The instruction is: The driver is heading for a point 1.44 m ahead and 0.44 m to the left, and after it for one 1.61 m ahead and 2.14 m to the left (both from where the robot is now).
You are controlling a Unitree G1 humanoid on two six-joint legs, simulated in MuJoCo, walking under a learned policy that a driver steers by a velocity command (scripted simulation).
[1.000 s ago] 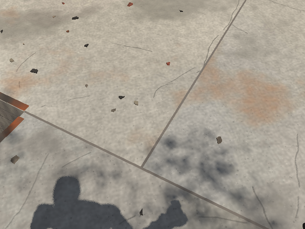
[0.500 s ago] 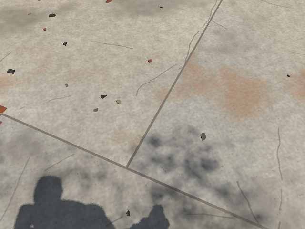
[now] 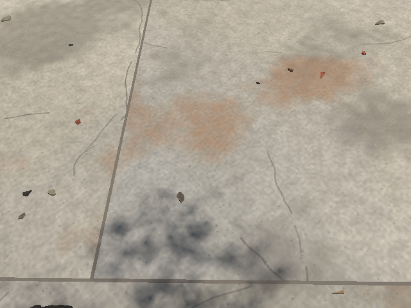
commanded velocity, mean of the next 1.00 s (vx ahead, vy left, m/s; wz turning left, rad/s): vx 0.33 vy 0.00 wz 0.45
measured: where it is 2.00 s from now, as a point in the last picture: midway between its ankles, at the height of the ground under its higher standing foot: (101, 250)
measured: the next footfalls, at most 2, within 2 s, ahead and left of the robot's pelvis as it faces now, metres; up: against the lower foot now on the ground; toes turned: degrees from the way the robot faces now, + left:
left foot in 0.06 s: +0.07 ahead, +0.15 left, +0.00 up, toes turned +0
right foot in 0.36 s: +0.08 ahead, -0.10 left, +0.00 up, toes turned +22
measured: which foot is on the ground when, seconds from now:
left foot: up 0.00-0.04, down 0.06-0.36, up 0.38-0.96, down 0.98-1.00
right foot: down 0.00-0.10, up 0.12-0.34, down 0.36-1.00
